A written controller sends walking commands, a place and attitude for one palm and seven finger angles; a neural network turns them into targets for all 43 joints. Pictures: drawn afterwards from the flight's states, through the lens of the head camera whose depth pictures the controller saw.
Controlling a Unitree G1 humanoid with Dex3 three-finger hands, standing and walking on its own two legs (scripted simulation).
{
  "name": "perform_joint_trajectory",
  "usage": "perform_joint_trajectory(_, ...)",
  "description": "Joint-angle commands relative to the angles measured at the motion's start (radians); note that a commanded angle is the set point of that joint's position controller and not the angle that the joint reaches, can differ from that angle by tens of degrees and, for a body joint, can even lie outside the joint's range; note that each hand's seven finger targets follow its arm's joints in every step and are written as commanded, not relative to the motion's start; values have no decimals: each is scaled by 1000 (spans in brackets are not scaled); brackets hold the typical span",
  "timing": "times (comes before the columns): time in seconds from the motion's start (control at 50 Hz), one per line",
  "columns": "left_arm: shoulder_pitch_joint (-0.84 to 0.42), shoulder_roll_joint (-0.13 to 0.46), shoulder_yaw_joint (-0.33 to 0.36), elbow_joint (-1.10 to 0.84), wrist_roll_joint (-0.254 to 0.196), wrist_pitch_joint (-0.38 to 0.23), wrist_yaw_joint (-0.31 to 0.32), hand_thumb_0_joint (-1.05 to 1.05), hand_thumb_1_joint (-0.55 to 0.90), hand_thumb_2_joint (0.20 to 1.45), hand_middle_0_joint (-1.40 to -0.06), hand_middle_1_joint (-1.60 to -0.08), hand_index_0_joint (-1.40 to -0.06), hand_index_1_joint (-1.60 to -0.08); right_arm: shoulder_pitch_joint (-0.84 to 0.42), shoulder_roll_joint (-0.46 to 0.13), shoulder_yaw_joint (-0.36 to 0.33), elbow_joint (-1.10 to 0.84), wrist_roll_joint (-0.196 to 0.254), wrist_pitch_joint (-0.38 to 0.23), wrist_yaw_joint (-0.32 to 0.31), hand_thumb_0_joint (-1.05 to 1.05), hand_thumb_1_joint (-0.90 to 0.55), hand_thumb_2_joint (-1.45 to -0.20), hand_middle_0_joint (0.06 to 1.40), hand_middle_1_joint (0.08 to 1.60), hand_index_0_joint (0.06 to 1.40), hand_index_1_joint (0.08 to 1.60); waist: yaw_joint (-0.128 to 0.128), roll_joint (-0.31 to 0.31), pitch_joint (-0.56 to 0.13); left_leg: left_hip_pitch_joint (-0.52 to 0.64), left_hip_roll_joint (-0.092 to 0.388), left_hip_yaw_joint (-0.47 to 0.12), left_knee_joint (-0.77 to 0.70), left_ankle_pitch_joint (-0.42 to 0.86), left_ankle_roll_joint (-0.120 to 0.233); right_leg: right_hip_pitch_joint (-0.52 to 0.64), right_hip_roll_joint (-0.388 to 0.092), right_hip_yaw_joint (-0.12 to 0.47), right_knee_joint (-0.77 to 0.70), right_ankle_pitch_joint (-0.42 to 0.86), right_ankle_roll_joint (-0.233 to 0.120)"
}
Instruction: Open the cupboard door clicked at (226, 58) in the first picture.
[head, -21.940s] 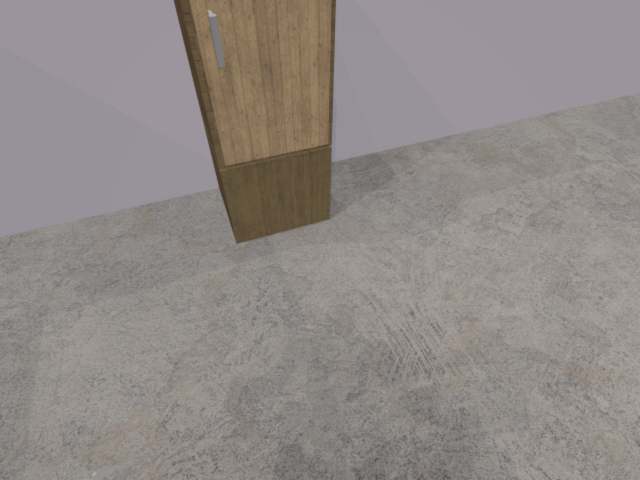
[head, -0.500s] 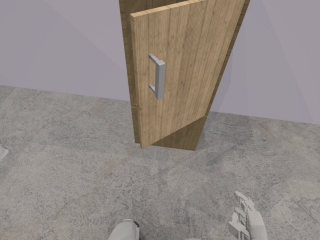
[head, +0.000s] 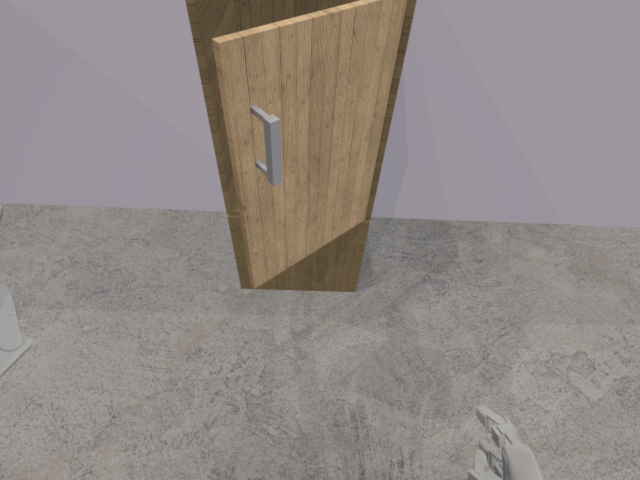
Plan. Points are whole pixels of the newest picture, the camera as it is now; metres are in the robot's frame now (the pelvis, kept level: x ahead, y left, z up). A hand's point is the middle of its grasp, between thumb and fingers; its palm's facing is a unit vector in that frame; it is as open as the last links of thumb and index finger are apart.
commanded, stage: stop stepping back and stand still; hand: left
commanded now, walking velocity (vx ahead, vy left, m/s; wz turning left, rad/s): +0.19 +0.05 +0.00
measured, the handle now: (266, 146) +0.60 +0.12 +0.08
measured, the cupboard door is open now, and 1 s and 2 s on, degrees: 41 41 41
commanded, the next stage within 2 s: let the arm hang, fingers relaxed in 0.92 s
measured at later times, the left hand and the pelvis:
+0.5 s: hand (1, 358) +0.18 +0.27 +0.17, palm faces +0.43 -0.75 -0.50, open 7.4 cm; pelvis -0.02 +0.01 +0.00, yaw +0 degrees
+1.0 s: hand out of the picture +0.17 +0.30 +0.16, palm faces +0.40 -0.78 -0.48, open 7.4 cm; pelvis -0.03 +0.04 +0.01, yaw -1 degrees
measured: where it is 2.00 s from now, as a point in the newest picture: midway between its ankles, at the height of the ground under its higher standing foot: outside the picture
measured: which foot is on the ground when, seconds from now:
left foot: down 0.00-0.02, up 0.04-0.28, down 0.30-1.00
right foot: down 0.00-1.00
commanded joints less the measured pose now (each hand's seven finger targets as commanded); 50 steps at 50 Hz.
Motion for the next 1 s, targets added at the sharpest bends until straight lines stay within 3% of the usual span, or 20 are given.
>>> perform_joint_trajectory(0.0, -115, 146, 89, -100, -6, -47, 20, 0, 900, 900, -200, -300, -200, -300, -111, -138, -64, -115, -3, -23, -20, 0, -900, -900, 200, 300, 200, 300, 1, -46, -40, -162, 23, -52, 138, -266, 16, -11, -207, 407, -313, -388, -103)
perform_joint_trajectory(0.02, -140, 148, 80, -101, -4, -44, 22, 0, 900, 900, -200, -300, -200, -300, -103, -125, -69, -101, 1, -18, -20, 0, -900, -900, 200, 300, 200, 300, 14, -135, -34, -176, -10, -32, 368, -218, 7, -59, -309, 557, -413, -518, -149)
perform_joint_trajectory(0.04, -176, 151, 81, -107, -3, -52, 24, 0, 900, 900, -200, -300, -200, -300, -111, -132, -70, -96, -2, -18, -15, 0, -900, -900, 200, 300, 200, 300, 10, -103, -36, -252, -1, -66, 515, -211, 3, -24, -344, 590, -410, -450, -179)
perform_joint_trajectory(0.06, -195, 135, 68, -92, -3, -61, 22, 0, 900, 900, -200, -300, -200, -300, -94, -120, -61, -85, -5, -16, -13, 0, -900, -900, 200, 300, 200, 300, -3, -53, -40, -290, 25, -96, 531, -183, 2, 17, -341, 503, -371, -343, -184)
perform_joint_trajectory(0.1, -194, 128, 63, -75, 4, -69, 22, 0, 900, 900, -200, -300, -200, -300, -94, -105, -48, -85, -3, -16, -17, 0, -900, -900, 200, 300, 200, 300, -7, -22, -51, -206, 40, -67, 425, -123, 2, -27, -293, 339, -341, -208, -153)
perform_joint_trajectory(0.16, -156, 140, 69, -97, 10, -73, 26, 0, 900, 900, -200, -300, -200, -300, -104, -100, -46, -90, -9, -27, -31, 0, -900, -900, 200, 300, 200, 300, 14, -31, -46, -77, 29, -17, 191, -152, 24, -70, -272, 287, -344, -275, -130)
perform_joint_trajectory(0.2, -114, 133, 78, -100, 6, -71, 32, 0, 900, 900, -200, -300, -200, -300, -75, -98, -43, -87, -14, -33, -33, 0, -900, -900, 200, 300, 200, 300, 5, -11, -60, 15, 5, 13, 19, -109, 33, -60, -228, 259, -313, -295, -102)
perform_joint_trajectory(0.22, -109, 127, 75, -115, 2, -73, 32, 0, 900, 900, -200, -300, -200, -300, -71, -107, -47, -91, -14, -37, -33, 0, -900, -900, 200, 300, 200, 300, 4, 36, -61, 45, 13, -10, -60, -117, 41, -50, -202, 250, -273, -275, -80)
perform_joint_trajectory(0.26, -114, 128, 82, -152, -6, -84, 31, 0, 900, 900, -200, -300, -200, -300, -84, -133, -57, -117, -12, -41, -36, 0, -900, -900, 200, 300, 200, 300, 10, 161, -51, 31, 123, -171, -162, -128, 83, -29, -96, 181, -117, -135, -30)
perform_joint_trajectory(0.28, -114, 137, 98, -156, -7, -86, 33, 0, 900, 900, -200, -300, -200, -300, -91, -143, -62, -122, -4, -42, -33, 0, -900, -900, 200, 300, 200, 300, 16, 176, -83, 16, 168, -227, -143, -55, 95, 8, -53, 136, -36, -6, -12)
perform_joint_trajectory(0.3, -96, 140, 107, -127, -11, -85, 28, 0, 900, 900, -200, -300, -200, -300, -89, -136, -58, -109, 3, -40, -30, 0, -900, -900, 200, 300, 200, 300, 16, 182, -84, -46, 177, -229, -170, -136, 88, 29, -46, 115, -29, -40, -2)
perform_joint_trajectory(0.34, -113, 134, 105, -106, -5, -78, 23, 0, 900, 900, -200, -300, -200, -300, -99, -124, -52, -101, 3, -44, -32, 0, -900, -900, 200, 300, 200, 300, 10, 181, -25, -121, 145, -176, -163, -137, 70, 50, -51, 113, -33, 22, -7)
perform_joint_trajectory(0.38, -98, 122, 93, -52, -6, -77, 20, 0, 900, 900, -200, -300, -200, -300, -88, -122, -54, -92, 6, -50, -28, 0, -900, -900, 200, 300, 200, 300, 6, 56, -36, -102, 103, -115, -68, 0, 50, 67, -88, 168, -77, 136, -19)
perform_joint_trajectory(0.42, -114, 111, 73, -44, -9, -77, 15, 0, 900, 900, -200, -300, -200, -300, -80, -121, -59, -89, 11, -50, -19, 0, -900, -900, 200, 300, 200, 300, -2, -18, -79, -46, 54, -60, 30, 48, 25, 67, -151, 231, -137, 196, -43)
perform_joint_trajectory(0.48, -108, 114, 70, -54, -8, -70, 13, 0, 900, 900, -200, -300, -200, -300, -86, -111, -53, -87, 9, -44, -13, 0, -900, -900, 200, 300, 200, 300, -1, -2, -82, 0, 34, -54, 26, 40, 16, 43, -180, 242, -184, 182, -58)
perform_joint_trajectory(0.58, -106, 126, 88, -122, -5, -77, 13, 0, 900, 900, -200, -300, -200, -300, -112, -117, -45, -110, -1, -36, -19, 0, -900, -900, 200, 300, 200, 300, 16, 134, -92, 25, 115, -131, -132, 202, 26, 80, -67, 104, -67, 235, -5)
perform_joint_trajectory(0.62, -118, 119, 79, -138, -4, -77, 13, 0, 900, 900, -200, -300, -200, -300, -118, -116, -46, -122, 2, -36, -20, 0, -900, -900, 200, 300, 200, 300, 21, 175, -108, 20, 131, -135, -149, 245, 23, 105, -47, 73, -28, 260, 6)
perform_joint_trajectory(0.76, -106, 98, 61, -103, -11, -70, 7, 0, 900, 900, -200, -300, -200, -300, -114, -115, -47, -127, 3, -37, -20, 0, -900, -900, 200, 300, 200, 300, 14, 110, -98, 5, 96, -98, -125, 189, 1, 127, -67, 102, -92, 311, 0)
perform_joint_trajectory(0.86, -108, 100, 63, -94, -11, -66, 7, 0, 900, 900, -200, -300, -200, -300, -124, -112, -47, -129, 1, -29, -22, 0, -900, -900, 200, 300, 200, 300, 15, 100, -80, -8, 81, -96, -142, 74, 6, 105, -71, 123, -143, 235, -1)
perform_joint_trajectory(0.98, -108, 104, 68, -99, -8, -67, 12, 0, 900, 900, -200, -300, -200, -300, -124, -114, -49, -131, -1, -28, -29, 0, -900, -900, 200, 300, 200, 300, 17, 109, -91, -12, 81, -103, -163, 53, 9, 116, -64, 109, -149, 217, 4)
